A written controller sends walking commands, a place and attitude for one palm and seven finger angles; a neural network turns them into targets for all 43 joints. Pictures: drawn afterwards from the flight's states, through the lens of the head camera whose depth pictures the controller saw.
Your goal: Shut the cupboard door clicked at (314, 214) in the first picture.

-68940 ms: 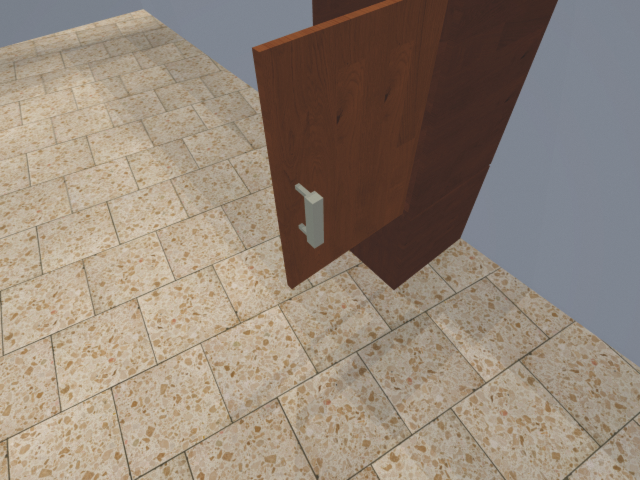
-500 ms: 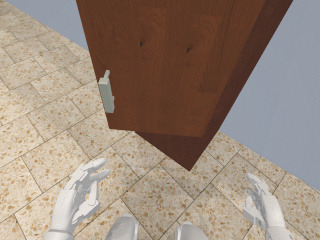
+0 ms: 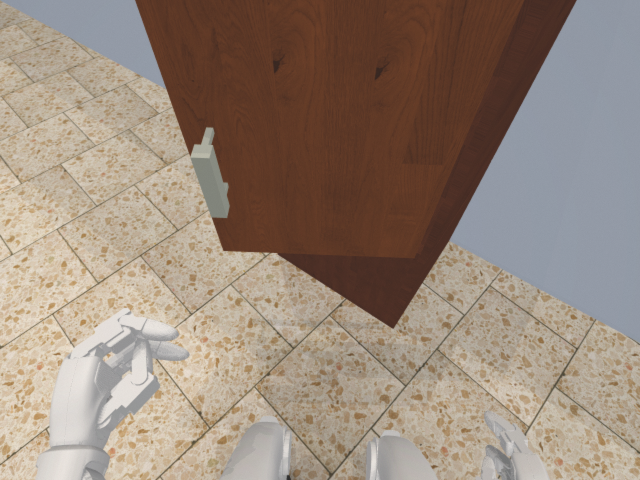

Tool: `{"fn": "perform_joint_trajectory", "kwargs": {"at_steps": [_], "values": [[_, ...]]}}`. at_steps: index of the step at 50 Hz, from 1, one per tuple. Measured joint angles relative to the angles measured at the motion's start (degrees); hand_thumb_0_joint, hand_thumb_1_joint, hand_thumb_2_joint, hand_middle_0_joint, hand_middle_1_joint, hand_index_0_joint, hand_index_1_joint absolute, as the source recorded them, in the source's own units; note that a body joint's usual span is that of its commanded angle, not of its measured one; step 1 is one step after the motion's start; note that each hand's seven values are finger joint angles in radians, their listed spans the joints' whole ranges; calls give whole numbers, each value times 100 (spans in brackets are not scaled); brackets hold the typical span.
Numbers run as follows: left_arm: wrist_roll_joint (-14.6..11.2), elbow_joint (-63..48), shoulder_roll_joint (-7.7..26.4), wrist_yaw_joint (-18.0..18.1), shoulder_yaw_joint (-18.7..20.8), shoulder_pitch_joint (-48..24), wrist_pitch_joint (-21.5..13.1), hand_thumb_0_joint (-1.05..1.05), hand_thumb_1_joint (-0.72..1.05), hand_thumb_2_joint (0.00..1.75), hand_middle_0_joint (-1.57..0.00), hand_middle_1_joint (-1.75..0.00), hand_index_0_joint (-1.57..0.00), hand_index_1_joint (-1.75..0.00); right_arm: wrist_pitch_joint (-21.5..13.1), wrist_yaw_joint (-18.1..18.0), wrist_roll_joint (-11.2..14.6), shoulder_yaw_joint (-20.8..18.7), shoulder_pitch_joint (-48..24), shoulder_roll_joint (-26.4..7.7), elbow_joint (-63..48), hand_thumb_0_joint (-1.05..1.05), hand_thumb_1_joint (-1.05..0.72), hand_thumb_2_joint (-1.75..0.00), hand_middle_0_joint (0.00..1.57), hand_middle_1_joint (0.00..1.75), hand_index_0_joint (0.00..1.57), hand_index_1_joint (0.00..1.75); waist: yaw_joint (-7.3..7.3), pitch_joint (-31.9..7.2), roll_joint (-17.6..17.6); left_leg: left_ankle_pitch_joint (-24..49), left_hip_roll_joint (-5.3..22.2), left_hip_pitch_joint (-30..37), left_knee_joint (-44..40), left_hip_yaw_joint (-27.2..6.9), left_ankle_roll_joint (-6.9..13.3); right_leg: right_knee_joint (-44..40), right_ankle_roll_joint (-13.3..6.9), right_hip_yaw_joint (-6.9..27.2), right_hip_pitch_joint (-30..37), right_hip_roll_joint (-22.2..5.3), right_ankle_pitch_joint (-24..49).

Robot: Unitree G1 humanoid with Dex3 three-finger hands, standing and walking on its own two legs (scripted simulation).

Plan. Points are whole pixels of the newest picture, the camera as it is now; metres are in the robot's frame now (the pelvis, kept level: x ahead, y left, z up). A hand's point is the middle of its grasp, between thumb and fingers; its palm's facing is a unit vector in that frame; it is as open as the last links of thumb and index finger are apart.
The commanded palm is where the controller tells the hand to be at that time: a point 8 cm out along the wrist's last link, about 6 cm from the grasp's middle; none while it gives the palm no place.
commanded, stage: raise the hand and make a fist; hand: left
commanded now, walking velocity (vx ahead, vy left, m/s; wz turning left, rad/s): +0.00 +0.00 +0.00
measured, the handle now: (214, 173) +0.53 +0.20 +0.03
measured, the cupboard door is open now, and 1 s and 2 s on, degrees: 34 34 34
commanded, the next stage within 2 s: bring the fist close to the handle in 1.02 s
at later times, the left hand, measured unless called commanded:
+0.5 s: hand (166, 386) +0.22 +0.19 +0.03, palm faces -0.03 -1.00 -0.02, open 3.1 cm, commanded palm +0.20 +0.25 +0.04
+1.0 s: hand (161, 364) +0.23 +0.19 +0.05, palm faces +0.05 -1.00 -0.05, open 3.1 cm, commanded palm +0.20 +0.24 +0.04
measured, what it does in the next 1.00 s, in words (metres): stands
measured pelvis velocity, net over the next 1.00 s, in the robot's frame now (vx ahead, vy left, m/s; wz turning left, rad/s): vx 0.01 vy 0.00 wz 0.01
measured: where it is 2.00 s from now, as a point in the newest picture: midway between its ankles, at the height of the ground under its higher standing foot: outside the picture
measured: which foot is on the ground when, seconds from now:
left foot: down 0.00-1.00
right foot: down 0.00-1.00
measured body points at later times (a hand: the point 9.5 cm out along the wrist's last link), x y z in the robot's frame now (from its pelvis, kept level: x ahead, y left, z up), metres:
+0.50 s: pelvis +0.00 +0.01 -0.01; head +0.09 +0.02 +0.44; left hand +0.21 +0.24 +0.03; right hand +0.22 -0.20 -0.08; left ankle +0.04 +0.10 -0.63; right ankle +0.03 -0.11 -0.63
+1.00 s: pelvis +0.01 +0.00 -0.01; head +0.09 +0.00 +0.43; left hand +0.23 +0.24 +0.06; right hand +0.19 -0.24 -0.09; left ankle +0.04 +0.10 -0.63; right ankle +0.03 -0.11 -0.63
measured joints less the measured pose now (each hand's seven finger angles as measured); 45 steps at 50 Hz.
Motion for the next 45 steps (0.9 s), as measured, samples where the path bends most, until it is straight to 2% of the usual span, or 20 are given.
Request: {"fn": "perform_joint_trajectory", "kwargs": {"at_steps": [3, 5, 8, 11, 13, 16, 18, 20, 26, 34, 41, 45], "values": [[-13, -44, 35, -160, -47, 18, -624, 2, 90, 90, -90, -107, -90, -106, -59, 45, -36, -66, -107, -202, 89, 1, -90, -90, 20, 30, 20, 30, 7, -16, 45, -56, -49, -162, 155, -57, 34, 111, 31, -58, -103, -49, -69], [-46, 82, 26, -425, -183, -63, -703, 2, 90, 90, -93, -111, -94, -110, -65, 38, -6, -88, -243, -288, 65, 1, -90, -90, 20, 30, 20, 30, 2, 11, 62, -86, -67, -267, 251, -63, 60, 191, 51, -65, -192, -68, -99], [-22, 293, 47, -745, -381, -168, -408, 2, 90, 90, -99, -117, -100, -116, -51, -9, 47, -99, -429, -295, -75, 1, -90, -90, 20, 30, 20, 30, -4, 34, 13, -104, -70, -370, 312, -25, 88, 262, 75, -28, -310, -76, -109], [2, 226, 115, -736, -410, -153, -113, 2, 90, 90, -105, -123, -105, -122, -30, -40, 43, -90, -560, -213, -252, 1, -91, -90, 20, 30, 20, 30, 1, 42, -36, -115, -59, -377, 313, -10, 92, 258, 78, -11, -323, -65, -107], [-44, 37, 135, -584, -323, -98, -126, 2, 90, 90, -108, -127, -109, -126, -11, -31, 20, -76, -620, -137, -336, 1, -91, -90, 20, 30, 20, 30, 29, 43, -54, -122, -55, -325, 290, -13, 87, 226, 78, -12, -268, -59, -107], [-99, -218, 117, -360, -132, -58, -323, 2, 89, 90, -114, -133, -114, -132, 40, 19, -22, -19, -661, -58, -401, 1, -91, -90, 20, 30, 20, 30, 98, -30, -33, -129, -62, -262, 258, -43, 81, 172, 80, -40, -184, -60, -112], [-106, -228, 80, -334, -61, -96, -413, 2, 90, 90, -118, -137, -118, -136, 95, 61, -29, 44, -686, -41, -421, 1, -91, -90, 20, 30, 20, 30, 132, -79, 14, -135, -75, -239, 253, -74, 82, 148, 85, -71, -137, -69, -121], [-77, -89, 48, -432, -86, -170, -373, 2, 90, 90, -121, -141, -121, -140, 146, 80, -11, 115, -701, -39, -444, 1, -90, -90, 20, 30, 20, 30, 153, -99, 51, -134, -88, -228, 249, -96, 86, 135, 88, -92, -111, -79, -127], [31, 329, 163, -838, -308, -319, 122, 2, 90, 90, -127, -147, -127, -146, 181, 24, 20, 242, -618, -33, -534, 1, -90, -90, 21, 30, 20, 30, 116, -39, 17, -119, -69, -266, 249, -115, 67, 133, 61, -110, -151, -57, -111], [-218, 27, 225, -601, 134, -372, -311, 2, 90, 90, -129, -150, -130, -149, 206, 40, -14, 121, -423, -123, -348, 1, -90, -90, 20, 30, 20, 30, 61, -55, 57, -158, -34, -283, 302, -145, 18, 182, 19, -133, -169, -20, -147], [-174, 442, 182, -882, -116, -349, 125, 2, 90, 90, -129, -150, -130, -149, 239, -8, 69, 85, -307, -214, -341, 1, -90, -90, 20, 30, 20, 30, -11, -57, 74, -130, -22, -251, 222, -85, 11, 166, 9, -72, -193, -11, -135], [-172, 258, 206, -740, -99, -271, -87, 2, 90, 90, -130, -150, -130, -149, 183, -41, 24, 47, -282, -183, -338, 1, -90, -90, 20, 30, 20, 30, -21, -49, 3, -148, 3, -246, 239, -80, -20, 200, -22, -64, -208, 13, -153]]}}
